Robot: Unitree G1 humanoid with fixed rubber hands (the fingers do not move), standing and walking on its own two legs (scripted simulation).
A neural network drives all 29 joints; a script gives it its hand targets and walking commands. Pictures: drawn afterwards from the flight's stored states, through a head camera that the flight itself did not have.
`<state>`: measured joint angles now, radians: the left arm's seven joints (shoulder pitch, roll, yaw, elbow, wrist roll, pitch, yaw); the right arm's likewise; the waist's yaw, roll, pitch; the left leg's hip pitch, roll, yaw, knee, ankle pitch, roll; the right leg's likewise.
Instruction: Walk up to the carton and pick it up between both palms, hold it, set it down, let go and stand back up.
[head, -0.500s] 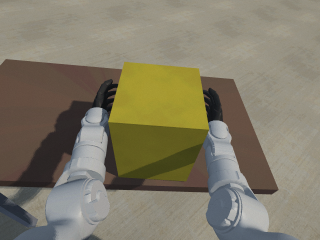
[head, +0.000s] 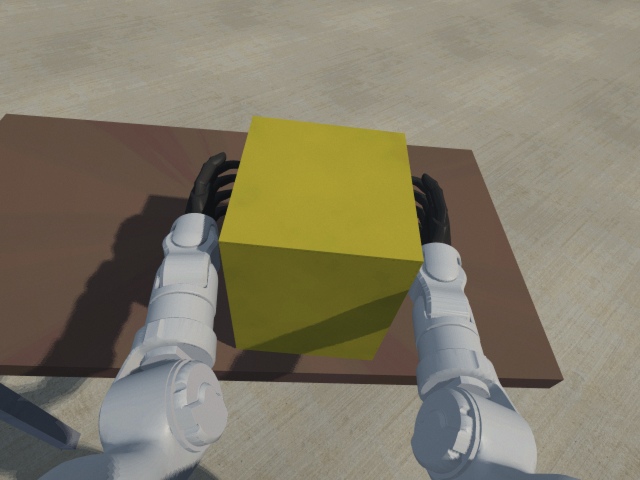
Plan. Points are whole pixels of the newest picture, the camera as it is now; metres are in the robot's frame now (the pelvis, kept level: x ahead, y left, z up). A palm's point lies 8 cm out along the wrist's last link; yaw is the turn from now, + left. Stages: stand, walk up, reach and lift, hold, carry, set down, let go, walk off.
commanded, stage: set down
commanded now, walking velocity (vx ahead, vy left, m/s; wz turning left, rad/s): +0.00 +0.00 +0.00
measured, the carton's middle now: (316, 246) +0.41 +0.02 +0.05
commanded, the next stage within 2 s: none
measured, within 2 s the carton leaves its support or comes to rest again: neither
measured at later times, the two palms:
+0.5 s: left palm (204, 215) +0.42 +0.17 +0.09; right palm (431, 239) +0.40 -0.13 +0.10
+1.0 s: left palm (207, 227) +0.43 +0.17 +0.05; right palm (421, 246) +0.42 -0.13 +0.05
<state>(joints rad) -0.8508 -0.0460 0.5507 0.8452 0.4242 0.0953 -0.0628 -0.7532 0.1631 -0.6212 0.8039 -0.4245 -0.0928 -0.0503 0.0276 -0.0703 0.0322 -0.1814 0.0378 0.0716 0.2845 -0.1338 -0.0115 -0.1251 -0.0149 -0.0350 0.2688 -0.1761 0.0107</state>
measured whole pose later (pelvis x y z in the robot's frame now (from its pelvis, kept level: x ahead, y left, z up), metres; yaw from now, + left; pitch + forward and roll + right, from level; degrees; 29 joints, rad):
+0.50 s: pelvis +0.00 +0.00 +0.00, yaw +0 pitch +1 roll +0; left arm -0.83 -0.07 0.57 0.78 0.45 0.08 -0.09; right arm -0.75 0.18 -0.63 0.78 -0.43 -0.11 -0.03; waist 0.02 -0.07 0.06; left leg -0.17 0.04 0.08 0.29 -0.14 -0.01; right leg -0.12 -0.02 -0.04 0.27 -0.18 0.01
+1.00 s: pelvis +0.00 +0.00 -0.01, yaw -3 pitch +12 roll -1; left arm -0.89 0.10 0.25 1.11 0.11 -0.03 0.11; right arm -0.85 -0.04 -0.25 1.12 -0.02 -0.11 -0.13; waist 0.05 -0.04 -0.09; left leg -0.45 0.08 0.11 0.43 -0.18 -0.01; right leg -0.38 0.02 -0.01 0.33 -0.17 0.01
